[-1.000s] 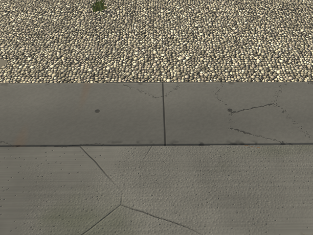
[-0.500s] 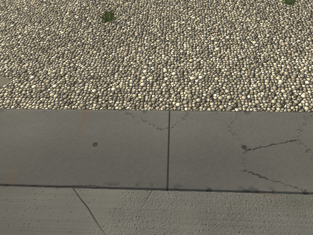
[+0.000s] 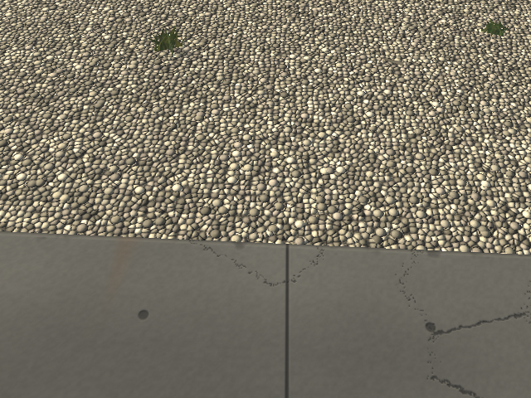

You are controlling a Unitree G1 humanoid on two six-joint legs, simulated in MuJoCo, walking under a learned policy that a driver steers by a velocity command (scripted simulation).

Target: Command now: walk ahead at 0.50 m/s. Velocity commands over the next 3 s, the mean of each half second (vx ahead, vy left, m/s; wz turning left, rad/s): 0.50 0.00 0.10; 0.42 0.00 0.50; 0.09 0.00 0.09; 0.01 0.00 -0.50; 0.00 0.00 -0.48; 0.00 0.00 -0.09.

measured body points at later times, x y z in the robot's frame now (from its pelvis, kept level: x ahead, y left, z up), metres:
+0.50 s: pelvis +0.29 -0.06 -0.01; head +0.31 -0.06 +0.44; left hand +0.45 +0.18 -0.12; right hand +0.25 -0.29 -0.16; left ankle +0.09 +0.07 -0.68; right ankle +0.38 -0.16 -0.74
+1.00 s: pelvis +0.54 +0.01 -0.02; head +0.56 +0.02 +0.43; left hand +0.44 +0.23 -0.16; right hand +0.78 -0.16 -0.13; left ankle +0.63 +0.12 -0.74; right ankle +0.39 -0.17 -0.72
